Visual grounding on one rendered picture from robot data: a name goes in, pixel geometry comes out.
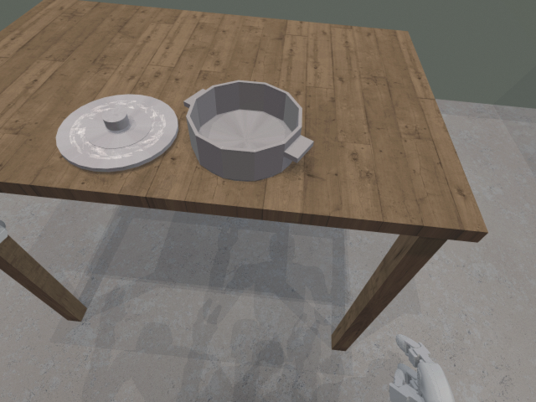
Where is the pot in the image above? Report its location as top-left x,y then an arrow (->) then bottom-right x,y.
183,80 -> 314,182

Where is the lid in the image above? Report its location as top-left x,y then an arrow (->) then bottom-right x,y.
56,94 -> 178,172

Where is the knob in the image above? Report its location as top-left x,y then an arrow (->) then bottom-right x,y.
102,108 -> 130,131

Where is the robot right hand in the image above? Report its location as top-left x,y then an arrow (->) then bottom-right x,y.
389,334 -> 455,402

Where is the table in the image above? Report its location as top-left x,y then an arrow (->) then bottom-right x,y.
0,0 -> 488,351

